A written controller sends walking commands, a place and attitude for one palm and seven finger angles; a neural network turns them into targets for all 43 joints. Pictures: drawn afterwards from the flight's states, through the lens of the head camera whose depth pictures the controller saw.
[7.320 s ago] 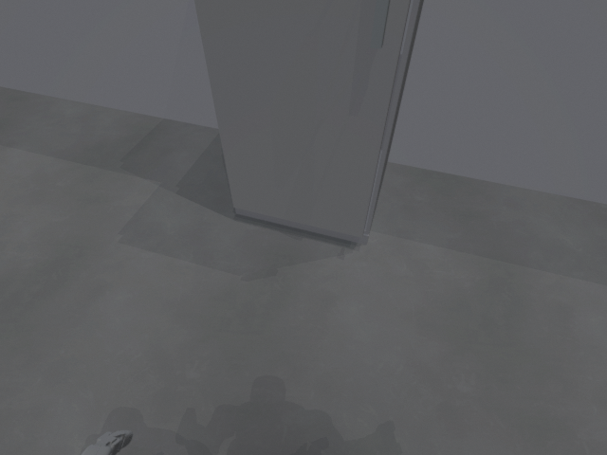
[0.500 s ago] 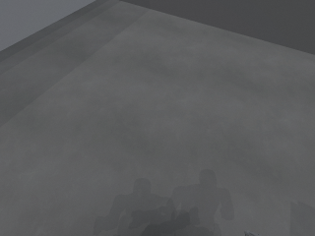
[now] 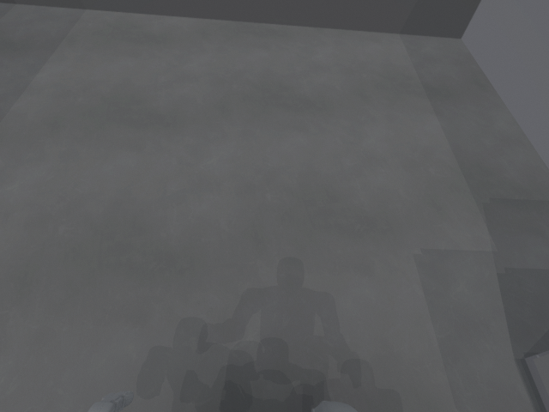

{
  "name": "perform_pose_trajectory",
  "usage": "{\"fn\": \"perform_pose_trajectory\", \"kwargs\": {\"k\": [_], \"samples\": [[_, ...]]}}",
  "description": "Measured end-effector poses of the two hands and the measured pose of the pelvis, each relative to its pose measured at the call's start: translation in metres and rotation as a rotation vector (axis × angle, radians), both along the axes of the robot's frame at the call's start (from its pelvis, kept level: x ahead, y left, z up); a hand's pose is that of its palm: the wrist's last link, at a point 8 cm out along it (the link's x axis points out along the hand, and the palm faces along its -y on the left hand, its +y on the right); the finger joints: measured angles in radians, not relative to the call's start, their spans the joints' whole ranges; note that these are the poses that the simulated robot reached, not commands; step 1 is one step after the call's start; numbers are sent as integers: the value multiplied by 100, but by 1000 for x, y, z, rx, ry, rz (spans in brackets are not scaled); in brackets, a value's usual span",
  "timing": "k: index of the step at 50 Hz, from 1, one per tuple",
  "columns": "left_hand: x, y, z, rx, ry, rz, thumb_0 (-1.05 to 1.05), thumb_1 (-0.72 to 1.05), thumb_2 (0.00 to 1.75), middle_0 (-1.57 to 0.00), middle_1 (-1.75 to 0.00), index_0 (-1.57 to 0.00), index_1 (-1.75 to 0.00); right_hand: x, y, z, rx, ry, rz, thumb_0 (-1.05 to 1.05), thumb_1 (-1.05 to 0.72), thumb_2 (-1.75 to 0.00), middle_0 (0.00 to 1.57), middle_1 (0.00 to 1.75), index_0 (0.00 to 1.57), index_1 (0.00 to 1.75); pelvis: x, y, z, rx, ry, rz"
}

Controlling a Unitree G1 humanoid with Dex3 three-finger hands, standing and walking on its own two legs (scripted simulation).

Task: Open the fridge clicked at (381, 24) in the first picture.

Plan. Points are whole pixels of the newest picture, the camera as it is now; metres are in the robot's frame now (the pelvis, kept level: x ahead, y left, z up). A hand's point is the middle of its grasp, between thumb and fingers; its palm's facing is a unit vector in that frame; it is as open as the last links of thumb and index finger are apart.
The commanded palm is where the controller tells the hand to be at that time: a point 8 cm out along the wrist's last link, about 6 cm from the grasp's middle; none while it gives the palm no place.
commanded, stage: turn to face it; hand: right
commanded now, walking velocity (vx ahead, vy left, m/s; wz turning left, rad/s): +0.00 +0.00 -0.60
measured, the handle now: out of the picture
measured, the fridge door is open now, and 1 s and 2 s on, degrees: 0 0 0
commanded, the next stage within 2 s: none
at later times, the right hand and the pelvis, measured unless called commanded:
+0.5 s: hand out of the picture +0.05 -0.29 -0.16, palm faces +0.31 +0.92 -0.23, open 7.4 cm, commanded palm none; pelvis +0.00 -0.05 +0.00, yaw -17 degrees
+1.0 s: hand out of the picture -0.01 -0.20 -0.13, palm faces +0.56 +0.78 -0.29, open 7.4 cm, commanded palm none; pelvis +0.01 +0.01 +0.00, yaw -37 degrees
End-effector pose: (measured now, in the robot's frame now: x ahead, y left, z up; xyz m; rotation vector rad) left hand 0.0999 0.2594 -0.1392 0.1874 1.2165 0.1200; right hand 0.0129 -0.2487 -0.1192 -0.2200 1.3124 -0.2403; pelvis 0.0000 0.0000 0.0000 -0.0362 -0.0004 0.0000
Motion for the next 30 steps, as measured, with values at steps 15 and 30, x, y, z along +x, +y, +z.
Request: {"fn": "perform_pose_trajectory", "kwargs": {"k": [15, 30], "samples": [[63, -86, 39, 87, -130, -242, 0, 91, 90, -20, -30, -21, -30, -36, -73, -27, 59, -29, -205, 1, -91, -90, 19, 30, 20, 30, -6, -51, -1, 77, -16, -189], [-2, -64, 19, 76, 88, -238, 0, 90, 90, -20, -30, -21, -30, 32, -73, -1, 9, -243, -231, 0, -91, -90, 19, 30, 20, 30, -2, -38, 3, 74, 10, -362]]}}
